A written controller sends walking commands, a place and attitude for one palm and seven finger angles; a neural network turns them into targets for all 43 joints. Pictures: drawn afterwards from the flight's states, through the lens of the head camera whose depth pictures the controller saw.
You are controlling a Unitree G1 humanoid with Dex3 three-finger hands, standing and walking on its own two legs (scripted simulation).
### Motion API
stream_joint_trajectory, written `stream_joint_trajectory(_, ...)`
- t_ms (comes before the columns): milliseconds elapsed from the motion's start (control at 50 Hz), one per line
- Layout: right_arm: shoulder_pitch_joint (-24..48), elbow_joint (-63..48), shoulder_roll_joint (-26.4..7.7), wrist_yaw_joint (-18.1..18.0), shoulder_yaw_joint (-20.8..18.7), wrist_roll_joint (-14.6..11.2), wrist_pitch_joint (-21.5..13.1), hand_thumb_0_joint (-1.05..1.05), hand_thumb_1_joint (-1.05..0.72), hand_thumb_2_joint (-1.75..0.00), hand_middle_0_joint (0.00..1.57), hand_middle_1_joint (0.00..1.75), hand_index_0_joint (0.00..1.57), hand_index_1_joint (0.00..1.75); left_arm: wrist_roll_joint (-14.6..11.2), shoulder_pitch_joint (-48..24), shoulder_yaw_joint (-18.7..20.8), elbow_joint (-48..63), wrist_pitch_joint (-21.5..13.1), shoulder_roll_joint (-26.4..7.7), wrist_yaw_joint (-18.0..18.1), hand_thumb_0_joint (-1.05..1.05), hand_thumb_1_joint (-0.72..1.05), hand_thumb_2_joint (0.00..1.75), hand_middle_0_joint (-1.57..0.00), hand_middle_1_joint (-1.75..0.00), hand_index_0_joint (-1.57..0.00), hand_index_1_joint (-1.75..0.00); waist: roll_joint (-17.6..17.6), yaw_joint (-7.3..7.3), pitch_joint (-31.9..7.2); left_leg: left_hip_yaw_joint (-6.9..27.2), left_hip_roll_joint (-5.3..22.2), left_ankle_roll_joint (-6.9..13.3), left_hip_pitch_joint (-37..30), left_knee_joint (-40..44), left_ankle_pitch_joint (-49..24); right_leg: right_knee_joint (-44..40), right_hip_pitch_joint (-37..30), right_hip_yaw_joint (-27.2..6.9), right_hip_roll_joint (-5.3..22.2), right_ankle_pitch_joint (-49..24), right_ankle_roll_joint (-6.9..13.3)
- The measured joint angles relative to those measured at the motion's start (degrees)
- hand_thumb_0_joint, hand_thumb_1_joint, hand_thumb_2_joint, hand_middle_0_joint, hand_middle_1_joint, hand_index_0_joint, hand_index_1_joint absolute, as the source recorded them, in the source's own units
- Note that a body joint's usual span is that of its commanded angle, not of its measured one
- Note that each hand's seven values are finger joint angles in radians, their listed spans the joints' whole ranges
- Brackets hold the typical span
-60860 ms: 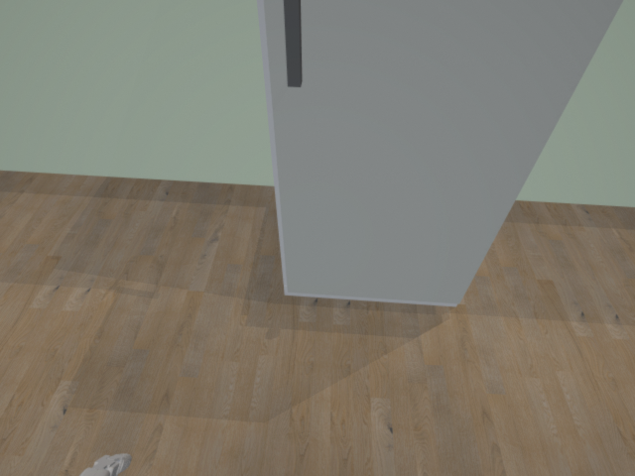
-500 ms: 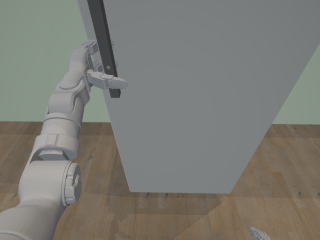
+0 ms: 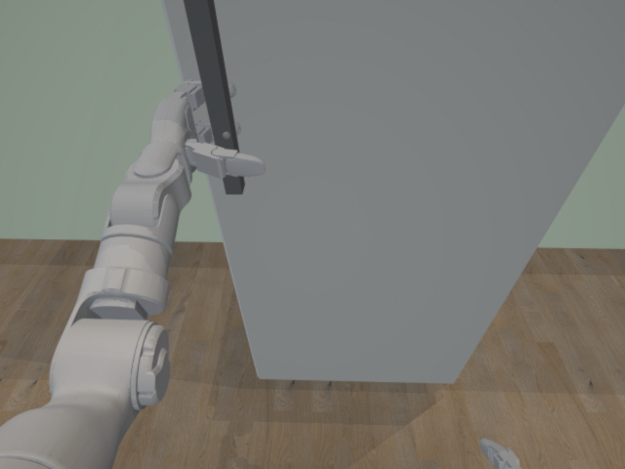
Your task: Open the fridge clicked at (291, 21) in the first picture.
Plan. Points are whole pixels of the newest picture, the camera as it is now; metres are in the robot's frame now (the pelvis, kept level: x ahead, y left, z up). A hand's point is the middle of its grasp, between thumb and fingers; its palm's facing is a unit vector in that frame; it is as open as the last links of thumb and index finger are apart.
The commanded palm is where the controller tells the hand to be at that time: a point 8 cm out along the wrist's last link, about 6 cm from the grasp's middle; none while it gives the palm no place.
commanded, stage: slide the fingers in behind the handle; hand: left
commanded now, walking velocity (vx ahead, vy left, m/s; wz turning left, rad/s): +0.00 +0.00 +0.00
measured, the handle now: (222, 93) +0.51 +0.14 +0.26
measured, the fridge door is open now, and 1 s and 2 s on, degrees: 0 0 0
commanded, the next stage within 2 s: grip the handle and tug to test in 0.22 s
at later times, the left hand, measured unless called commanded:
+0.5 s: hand (229, 134) +0.45 +0.13 +0.23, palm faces +0.04 -1.00 +0.00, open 13.3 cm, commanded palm +0.43 +0.17 +0.23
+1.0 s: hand (233, 133) +0.45 +0.12 +0.23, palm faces +0.03 -1.00 +0.01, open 5.7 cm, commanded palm +0.43 +0.17 +0.23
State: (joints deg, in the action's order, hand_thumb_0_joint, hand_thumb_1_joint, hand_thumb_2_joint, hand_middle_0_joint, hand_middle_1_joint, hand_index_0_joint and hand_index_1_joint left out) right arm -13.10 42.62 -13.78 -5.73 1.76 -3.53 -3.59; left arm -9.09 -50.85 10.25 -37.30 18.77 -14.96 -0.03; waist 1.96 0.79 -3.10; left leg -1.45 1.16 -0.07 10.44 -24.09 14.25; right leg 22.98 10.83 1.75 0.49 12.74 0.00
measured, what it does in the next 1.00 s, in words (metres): stands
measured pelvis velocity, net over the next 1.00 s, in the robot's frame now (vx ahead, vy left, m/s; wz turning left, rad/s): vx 0.00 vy -0.01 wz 0.00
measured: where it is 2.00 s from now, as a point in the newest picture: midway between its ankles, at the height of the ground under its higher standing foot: outside the picture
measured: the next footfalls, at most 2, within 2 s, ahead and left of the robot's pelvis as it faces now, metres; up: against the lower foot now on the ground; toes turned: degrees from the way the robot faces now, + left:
none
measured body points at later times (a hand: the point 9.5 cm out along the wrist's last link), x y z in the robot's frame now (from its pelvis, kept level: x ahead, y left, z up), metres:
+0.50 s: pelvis +0.00 +0.00 +0.00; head -0.01 -0.01 +0.45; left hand +0.44 +0.18 +0.24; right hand +0.12 -0.25 -0.11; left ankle -0.02 +0.12 -0.74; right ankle -0.01 -0.12 -0.74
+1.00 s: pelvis +0.00 -0.01 +0.00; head -0.01 -0.01 +0.45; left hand +0.45 +0.18 +0.23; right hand +0.10 -0.26 -0.11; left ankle -0.02 +0.12 -0.74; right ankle -0.01 -0.12 -0.74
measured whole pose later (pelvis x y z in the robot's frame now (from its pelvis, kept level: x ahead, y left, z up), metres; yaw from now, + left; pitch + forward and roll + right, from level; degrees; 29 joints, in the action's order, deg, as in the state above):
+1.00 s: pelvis +0.00 -0.01 +0.00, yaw +0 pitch +1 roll +0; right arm -14.7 43.3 -14.3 -5.7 1.6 -3.2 -4.0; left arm -8.6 -54.5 11.6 -43.9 16.4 -16.6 -1.0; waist 1.7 2.2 -2.7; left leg -1.3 1.7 -0.4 11.8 -24.2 13.8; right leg 22.8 12.2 1.8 -0.1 12.2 0.4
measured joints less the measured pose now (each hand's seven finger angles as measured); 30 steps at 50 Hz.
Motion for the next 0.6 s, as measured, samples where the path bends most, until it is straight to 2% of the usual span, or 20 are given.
stream_joint_trajectory(400,-0.4,0.4,0.2,0.0,0.2,0.1,0.2,0.01,-0.91,-0.9,0.2,0.3,0.2,0.3,0.2,-0.6,-0.3,-0.7,-0.2,0.2,0.4,-0.01,-0.49,0.31,-0.24,-1.19,-0.28,-1.19,-0.2,0.12,0.2,0.1,-0.1,0.1,0.0,-0.1,-0.1,-0.1,-0.1,0.1,0.1,-0.1,-0.1)
stream_joint_trajectory(500,-0.5,0.8,0.1,-0.1,0.2,0.2,0.1,0.01,-0.91,-0.9,0.2,0.3,0.2,0.3,0.2,-2.1,-0.4,-2.6,-0.3,0.0,0.2,-0.01,-0.39,0.35,-0.26,-1.2,-0.3,-1.21,-0.2,0.34,0.3,0.3,-0.1,0.0,0.4,-0.3,-0.1,0.0,0.2,0.3,0.1,-0.1,0.0)
stream_joint_trajectory(600,-0.7,0.8,0.0,-0.1,0.1,0.4,-0.2,0.01,-0.91,-0.9,0.2,0.3,0.2,0.3,0.3,-3.0,0.1,-4.1,-1.0,0.1,0.2,-0.01,-0.21,0.43,-0.3,-1.23,-0.33,-1.23,-0.2,0.65,0.3,0.3,0.0,-0.1,0.8,-0.2,-0.3,0.1,0.7,0.2,0.0,-0.3,0.1)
